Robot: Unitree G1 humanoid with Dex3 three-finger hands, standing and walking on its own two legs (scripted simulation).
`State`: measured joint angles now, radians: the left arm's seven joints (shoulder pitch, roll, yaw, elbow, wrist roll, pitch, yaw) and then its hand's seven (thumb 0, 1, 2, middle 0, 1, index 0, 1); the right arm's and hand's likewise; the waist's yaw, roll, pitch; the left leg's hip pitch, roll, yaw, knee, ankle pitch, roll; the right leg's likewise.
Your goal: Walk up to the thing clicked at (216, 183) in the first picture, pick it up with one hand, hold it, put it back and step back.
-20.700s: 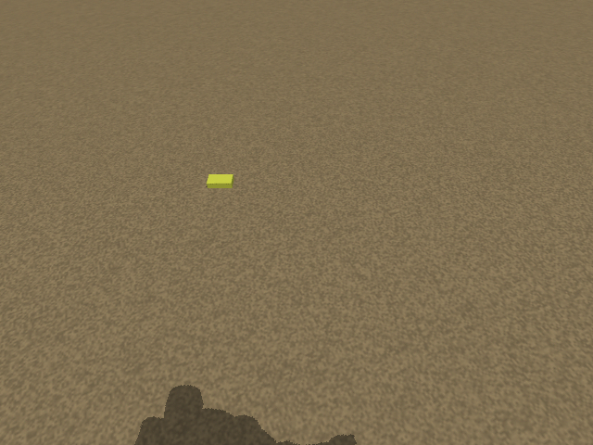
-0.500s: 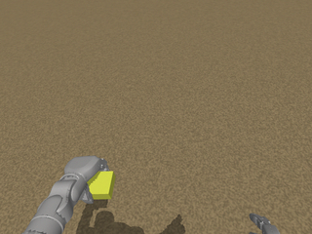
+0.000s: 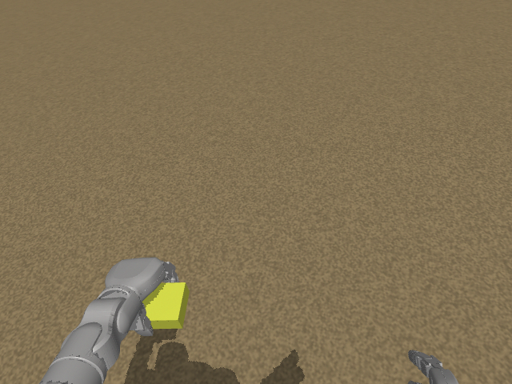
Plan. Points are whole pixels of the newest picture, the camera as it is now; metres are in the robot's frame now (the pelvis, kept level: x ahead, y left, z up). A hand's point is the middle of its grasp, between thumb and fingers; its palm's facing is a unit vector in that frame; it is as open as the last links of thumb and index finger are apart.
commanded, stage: hold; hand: left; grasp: from above
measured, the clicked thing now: (149, 305) +0.30 +0.22 -0.07
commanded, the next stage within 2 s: crouch in 0.04 s
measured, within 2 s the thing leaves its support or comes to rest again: neither
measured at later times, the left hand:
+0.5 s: hand (152, 316) +0.29 +0.23 -0.10, palm faces -0.47 +0.00 -0.88, open 9.7 cm
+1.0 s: hand (181, 331) +0.34 +0.24 -0.35, palm faces -0.45 +0.05 -0.89, open 9.7 cm
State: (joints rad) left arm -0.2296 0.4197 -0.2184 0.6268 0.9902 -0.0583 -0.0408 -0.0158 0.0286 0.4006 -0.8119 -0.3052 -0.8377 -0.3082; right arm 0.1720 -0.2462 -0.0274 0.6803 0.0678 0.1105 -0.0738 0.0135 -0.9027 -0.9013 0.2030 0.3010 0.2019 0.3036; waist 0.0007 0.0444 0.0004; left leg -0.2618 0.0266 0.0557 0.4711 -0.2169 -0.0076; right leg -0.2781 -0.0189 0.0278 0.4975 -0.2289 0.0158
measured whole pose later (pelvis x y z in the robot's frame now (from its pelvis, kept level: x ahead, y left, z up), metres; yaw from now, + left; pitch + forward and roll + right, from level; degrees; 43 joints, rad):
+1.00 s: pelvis -0.06 +0.01 -0.22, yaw +1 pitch +31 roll -3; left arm -0.67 0.45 -0.07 1.19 1.20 -0.11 0.35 -0.02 0.02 0.42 -0.79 -0.39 -0.80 -0.40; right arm 0.23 -0.23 -0.08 0.75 -0.05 0.00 -0.01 0.01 -0.90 -0.90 0.20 0.30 0.20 0.30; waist -0.14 0.05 -0.20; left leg -1.63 0.03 -0.02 1.67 -0.59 0.01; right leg -1.60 -0.02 0.00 1.64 -0.59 0.03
